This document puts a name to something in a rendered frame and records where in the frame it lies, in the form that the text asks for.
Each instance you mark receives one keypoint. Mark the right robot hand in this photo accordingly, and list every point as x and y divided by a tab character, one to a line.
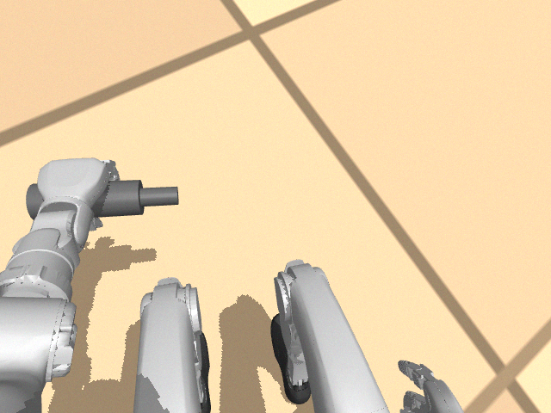
438	398

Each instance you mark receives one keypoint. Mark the left robot hand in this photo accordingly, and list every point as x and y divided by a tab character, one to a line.
84	179

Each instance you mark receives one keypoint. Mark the bottle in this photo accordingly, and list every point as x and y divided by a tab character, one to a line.
120	198

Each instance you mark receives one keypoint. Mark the left robot arm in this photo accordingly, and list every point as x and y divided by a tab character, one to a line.
37	329

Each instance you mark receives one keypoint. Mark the right robot foot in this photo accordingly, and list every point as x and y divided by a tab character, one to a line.
296	394

